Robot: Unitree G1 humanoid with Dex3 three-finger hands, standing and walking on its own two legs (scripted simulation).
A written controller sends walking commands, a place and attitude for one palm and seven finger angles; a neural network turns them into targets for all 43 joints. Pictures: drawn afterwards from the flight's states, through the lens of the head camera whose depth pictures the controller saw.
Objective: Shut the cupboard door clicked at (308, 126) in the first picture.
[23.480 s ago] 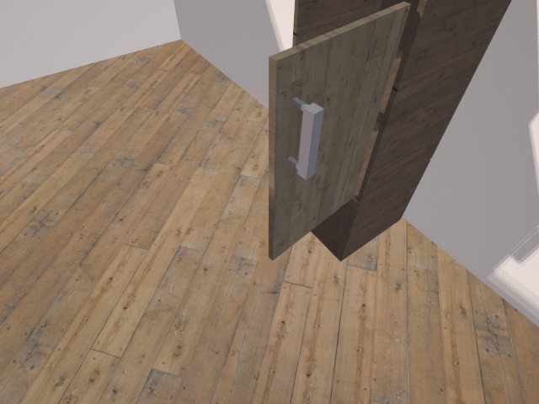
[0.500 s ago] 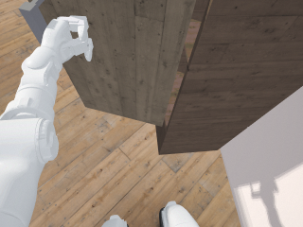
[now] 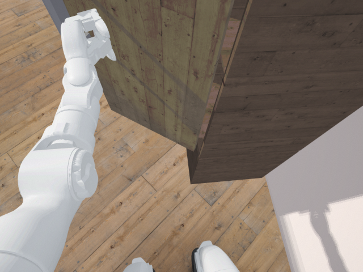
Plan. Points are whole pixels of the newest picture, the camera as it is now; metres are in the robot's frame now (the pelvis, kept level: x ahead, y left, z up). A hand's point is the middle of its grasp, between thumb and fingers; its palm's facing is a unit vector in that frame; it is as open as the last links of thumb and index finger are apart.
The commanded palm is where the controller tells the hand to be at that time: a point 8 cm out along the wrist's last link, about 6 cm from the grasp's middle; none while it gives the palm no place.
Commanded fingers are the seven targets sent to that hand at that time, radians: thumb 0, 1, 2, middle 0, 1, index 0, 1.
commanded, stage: pull the fist back off the door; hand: left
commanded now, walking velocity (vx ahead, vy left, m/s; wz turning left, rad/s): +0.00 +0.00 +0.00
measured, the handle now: (68, 13) +0.65 +0.16 +0.13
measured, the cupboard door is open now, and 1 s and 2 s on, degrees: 56 56 56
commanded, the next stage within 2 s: draw the hand back to the body in 0.64 s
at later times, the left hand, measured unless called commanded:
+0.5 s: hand (106, 79) +0.46 +0.08 +0.13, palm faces +0.06 -1.00 +0.00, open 3.1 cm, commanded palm +0.43 +0.13 +0.14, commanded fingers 0.00 0.90 0.90 -1.30 -1.50 -1.30 -1.50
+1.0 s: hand (89, 97) +0.41 +0.10 +0.15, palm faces +0.08 -1.00 +0.00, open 3.1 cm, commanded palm +0.36 +0.16 +0.15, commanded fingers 0.00 0.90 0.90 -1.30 -1.50 -1.30 -1.50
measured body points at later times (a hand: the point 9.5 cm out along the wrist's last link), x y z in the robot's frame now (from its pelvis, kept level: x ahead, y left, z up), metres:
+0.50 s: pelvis +0.00 -0.01 +0.02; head +0.06 -0.01 +0.47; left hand +0.45 +0.13 +0.13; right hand +0.05 -0.27 -0.10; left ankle -0.03 +0.12 -0.69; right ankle +0.01 -0.12 -0.69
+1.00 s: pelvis -0.01 +0.00 +0.03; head +0.02 -0.02 +0.48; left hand +0.40 +0.15 +0.15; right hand +0.04 -0.25 -0.10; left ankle -0.03 +0.12 -0.69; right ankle +0.01 -0.12 -0.69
